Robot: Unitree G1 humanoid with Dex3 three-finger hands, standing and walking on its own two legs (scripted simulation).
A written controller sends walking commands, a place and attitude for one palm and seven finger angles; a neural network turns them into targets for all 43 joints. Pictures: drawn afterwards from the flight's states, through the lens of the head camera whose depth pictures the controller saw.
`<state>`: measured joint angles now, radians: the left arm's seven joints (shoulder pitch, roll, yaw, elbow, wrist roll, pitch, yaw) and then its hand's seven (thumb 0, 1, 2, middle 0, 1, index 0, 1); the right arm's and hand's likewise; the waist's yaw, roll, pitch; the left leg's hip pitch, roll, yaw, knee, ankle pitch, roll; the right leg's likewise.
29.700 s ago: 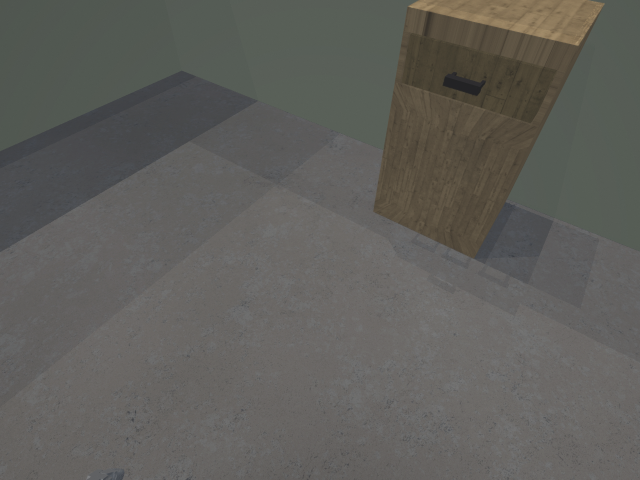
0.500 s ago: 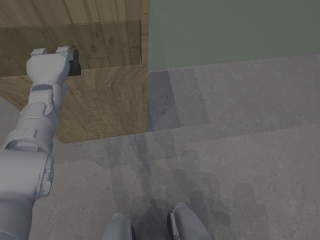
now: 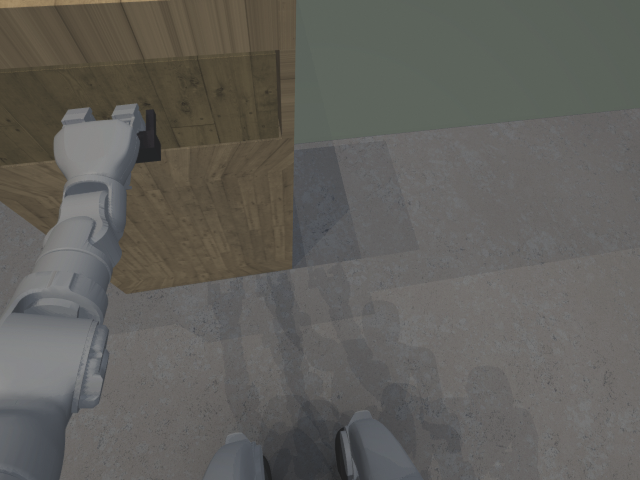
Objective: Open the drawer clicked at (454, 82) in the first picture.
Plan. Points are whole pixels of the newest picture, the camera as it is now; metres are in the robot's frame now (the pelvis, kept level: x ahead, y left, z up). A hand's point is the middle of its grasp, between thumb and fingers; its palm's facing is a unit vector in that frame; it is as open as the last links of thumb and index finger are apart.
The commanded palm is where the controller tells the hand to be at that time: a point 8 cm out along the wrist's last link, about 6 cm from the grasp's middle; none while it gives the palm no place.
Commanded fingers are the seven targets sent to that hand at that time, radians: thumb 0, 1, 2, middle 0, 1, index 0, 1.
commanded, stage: pull the drawer open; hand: left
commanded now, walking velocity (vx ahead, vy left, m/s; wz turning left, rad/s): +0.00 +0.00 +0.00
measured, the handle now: (113, 135) +0.57 +0.22 +0.01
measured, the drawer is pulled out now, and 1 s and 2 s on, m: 0.00 0.03 0.11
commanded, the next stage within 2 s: none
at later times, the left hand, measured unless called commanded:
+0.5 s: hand (117, 192) +0.49 +0.21 -0.01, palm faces -0.04 -0.02 -1.00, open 6.2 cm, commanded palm +0.47 +0.21 +0.04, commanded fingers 0.00 0.90 0.90 -0.40 -1.35 -0.40 -1.35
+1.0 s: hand (117, 194) +0.49 +0.21 -0.01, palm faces -0.06 -0.01 -1.00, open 6.2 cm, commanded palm +0.44 +0.21 +0.04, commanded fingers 0.00 0.90 0.90 -0.40 -1.35 -0.40 -1.35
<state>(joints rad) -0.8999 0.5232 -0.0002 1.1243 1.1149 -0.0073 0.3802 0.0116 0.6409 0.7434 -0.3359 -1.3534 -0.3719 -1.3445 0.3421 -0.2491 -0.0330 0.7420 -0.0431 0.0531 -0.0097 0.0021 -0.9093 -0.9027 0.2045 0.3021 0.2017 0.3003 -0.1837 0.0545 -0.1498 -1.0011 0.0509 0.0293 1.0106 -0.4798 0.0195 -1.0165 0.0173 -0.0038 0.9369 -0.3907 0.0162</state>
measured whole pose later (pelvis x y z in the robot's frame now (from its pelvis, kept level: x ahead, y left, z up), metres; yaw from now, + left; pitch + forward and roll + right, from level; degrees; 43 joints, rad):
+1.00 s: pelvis -0.01 +0.00 +0.00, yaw +0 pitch +25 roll -2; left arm -0.80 0.49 0.01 1.07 1.11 -0.01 0.41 0.01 0.64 0.78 -0.32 -1.34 -0.36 -1.35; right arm 0.36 -0.25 -0.06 0.77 -0.04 0.05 -0.01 0.00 -0.91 -0.90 0.20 0.30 0.20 0.30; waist -0.16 0.05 -0.15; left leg -0.96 0.05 0.04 1.00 -0.47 0.02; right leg -0.99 0.02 0.01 0.94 -0.38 0.01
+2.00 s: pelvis -0.01 -0.02 +0.01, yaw +1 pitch +19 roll +0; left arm -0.54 0.37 -0.04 0.92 1.13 -0.02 0.48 0.01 0.63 0.78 -0.34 -1.34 -0.36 -1.35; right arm 0.29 -0.23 -0.07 0.78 -0.03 0.05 -0.03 0.01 -0.91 -0.90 0.20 0.30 0.20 0.30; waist -0.07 0.05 -0.16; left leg -0.83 0.04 0.02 0.94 -0.45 -0.01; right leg -0.87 0.01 0.00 0.92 -0.39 -0.01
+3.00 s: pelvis +0.01 -0.02 +0.03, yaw +1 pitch +13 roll +0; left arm 0.00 0.29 -0.14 0.40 1.13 0.07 0.49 0.03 0.64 0.75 -0.28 -1.33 -0.40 -1.35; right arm 0.12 -0.19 -0.02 0.68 -0.03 0.05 -0.04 0.01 -0.91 -0.90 0.20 0.30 0.20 0.30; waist 0.01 0.03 -0.14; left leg -0.62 0.04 0.03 0.85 -0.46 -0.01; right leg -0.67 0.01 0.00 0.85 -0.41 -0.01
